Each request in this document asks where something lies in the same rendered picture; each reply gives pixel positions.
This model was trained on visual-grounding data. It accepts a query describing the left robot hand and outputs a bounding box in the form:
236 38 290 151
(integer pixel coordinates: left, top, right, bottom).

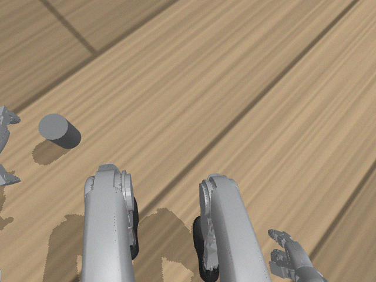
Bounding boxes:
0 106 21 186

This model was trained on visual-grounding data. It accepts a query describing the right robot arm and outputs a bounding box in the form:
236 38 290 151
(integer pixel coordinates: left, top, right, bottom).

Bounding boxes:
294 266 329 282

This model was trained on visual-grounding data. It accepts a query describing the right robot foot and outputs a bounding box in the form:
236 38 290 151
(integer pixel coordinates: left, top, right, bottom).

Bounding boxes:
193 216 219 282

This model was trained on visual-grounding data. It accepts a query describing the right robot hand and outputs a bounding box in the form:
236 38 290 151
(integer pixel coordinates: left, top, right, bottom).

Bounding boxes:
268 229 313 281

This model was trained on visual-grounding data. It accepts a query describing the can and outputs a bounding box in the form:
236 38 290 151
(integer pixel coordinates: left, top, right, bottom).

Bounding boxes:
38 113 81 149

